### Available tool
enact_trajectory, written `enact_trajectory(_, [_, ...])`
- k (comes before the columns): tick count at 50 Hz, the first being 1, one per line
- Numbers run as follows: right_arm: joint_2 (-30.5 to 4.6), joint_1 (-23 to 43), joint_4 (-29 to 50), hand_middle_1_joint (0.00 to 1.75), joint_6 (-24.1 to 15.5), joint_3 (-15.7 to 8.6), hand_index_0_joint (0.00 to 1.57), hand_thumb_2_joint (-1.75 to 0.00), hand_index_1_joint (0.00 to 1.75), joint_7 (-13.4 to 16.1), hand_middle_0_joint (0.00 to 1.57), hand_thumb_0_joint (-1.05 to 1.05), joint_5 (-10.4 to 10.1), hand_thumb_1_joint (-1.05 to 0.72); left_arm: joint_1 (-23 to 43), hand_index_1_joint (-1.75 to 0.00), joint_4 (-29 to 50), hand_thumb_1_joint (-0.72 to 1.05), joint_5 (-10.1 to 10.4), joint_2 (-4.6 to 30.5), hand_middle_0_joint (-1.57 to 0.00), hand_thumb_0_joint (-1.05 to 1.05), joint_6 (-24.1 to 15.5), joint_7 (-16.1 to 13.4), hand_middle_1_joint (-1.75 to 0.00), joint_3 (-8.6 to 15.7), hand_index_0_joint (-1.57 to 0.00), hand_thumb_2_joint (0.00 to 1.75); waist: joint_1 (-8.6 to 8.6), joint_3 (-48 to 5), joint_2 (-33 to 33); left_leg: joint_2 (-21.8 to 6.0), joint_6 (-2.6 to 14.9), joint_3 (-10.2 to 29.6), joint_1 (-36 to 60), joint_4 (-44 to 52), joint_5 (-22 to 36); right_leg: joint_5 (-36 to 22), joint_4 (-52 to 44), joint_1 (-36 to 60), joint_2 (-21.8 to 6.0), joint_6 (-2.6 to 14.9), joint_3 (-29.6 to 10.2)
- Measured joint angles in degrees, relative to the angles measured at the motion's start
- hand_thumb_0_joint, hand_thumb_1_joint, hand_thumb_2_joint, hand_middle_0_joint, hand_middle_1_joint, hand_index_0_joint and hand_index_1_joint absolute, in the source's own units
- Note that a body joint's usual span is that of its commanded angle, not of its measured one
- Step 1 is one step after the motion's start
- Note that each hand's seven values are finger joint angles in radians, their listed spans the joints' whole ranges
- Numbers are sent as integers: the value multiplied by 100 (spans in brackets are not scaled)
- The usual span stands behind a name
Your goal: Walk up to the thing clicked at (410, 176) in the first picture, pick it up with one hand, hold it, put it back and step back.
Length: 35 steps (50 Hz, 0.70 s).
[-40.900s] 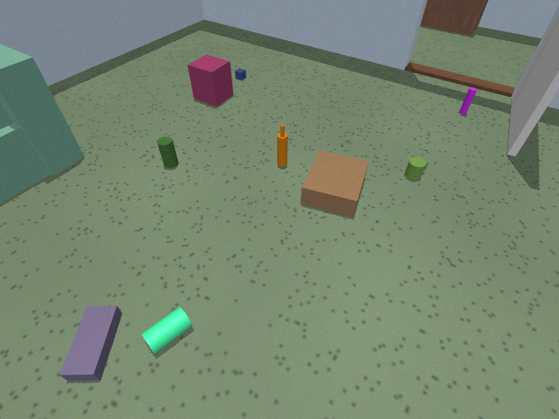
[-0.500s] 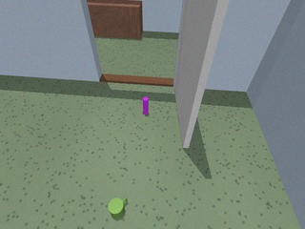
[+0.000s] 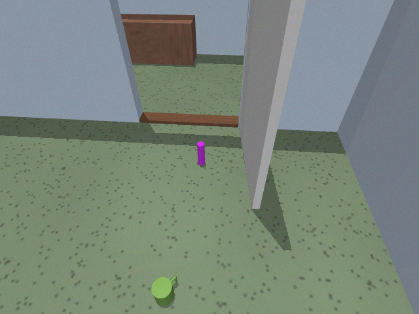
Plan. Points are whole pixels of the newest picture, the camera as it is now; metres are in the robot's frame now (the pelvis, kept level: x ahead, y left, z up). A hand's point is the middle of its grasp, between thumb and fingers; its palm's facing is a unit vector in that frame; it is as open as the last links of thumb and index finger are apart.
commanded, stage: stand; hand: left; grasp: from above
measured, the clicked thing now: (166, 288) +0.44 +0.22 -0.73
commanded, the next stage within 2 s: step back in 1.60 s
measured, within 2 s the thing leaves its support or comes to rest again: neither
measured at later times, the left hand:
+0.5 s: hand out of the picture +0.07 +0.23 -0.16, palm faces +0.01 -0.95 -0.32, open 7.4 cm
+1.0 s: hand out of the picture +0.09 +0.23 -0.16, palm faces +0.00 -0.94 -0.33, open 7.4 cm
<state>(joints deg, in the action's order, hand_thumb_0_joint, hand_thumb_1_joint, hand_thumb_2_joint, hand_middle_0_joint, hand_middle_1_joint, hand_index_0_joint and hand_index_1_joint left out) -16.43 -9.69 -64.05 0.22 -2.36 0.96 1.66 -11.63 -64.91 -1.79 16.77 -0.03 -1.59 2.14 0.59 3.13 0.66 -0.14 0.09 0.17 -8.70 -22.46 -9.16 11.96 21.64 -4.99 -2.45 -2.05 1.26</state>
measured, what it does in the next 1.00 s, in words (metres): stands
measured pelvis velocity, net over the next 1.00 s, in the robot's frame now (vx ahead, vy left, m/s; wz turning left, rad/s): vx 0.02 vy -0.01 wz -0.01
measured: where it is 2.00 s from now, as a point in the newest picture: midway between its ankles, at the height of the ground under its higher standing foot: outside the picture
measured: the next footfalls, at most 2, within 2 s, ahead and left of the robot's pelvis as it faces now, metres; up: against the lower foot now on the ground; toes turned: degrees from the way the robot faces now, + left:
none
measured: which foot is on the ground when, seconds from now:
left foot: down 0.00-1.00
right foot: down 0.00-1.00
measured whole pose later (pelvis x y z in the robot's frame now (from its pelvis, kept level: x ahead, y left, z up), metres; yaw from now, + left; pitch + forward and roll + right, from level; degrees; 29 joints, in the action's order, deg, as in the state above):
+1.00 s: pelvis +0.02 -0.01 +0.00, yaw -1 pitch -3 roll +0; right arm -18.2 -6.5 -65.9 -0.6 -0.9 0.7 1.1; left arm -6.8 -65.9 -0.9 18.2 -0.5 -0.6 1.7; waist -0.1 3.3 0.1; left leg -1.2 -0.9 -0.2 -7.2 -19.1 -8.9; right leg 11.6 18.5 -3.9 -1.5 -1.2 0.9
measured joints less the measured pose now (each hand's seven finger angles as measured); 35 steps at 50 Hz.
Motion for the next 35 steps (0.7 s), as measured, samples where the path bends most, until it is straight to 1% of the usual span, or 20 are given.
enact_trajectory(16, [-77, 79, -105, 30, -30, 100, 21, -90, 30, -16, 20, 0, -34, -91, 229, -30, -77, 91, 51, 7, -20, 0, -39, 39, -30, -26, -20, 90, -60, 41, -7, -81, -68, 10, 52, 133, 33, -42, -142, 48, 83, 68, 7])
enact_trajectory(35, [-76, 217, -185, 30, -77, 156, 21, -90, 30, -15, 20, 0, -46, -91, 430, -30, -109, 91, 82, 36, -20, 0, -42, 73, -30, -28, -20, 90, -72, 22, -24, -96, -87, -45, 147, 288, 21, -30, -259, 102, 94, 79, -44])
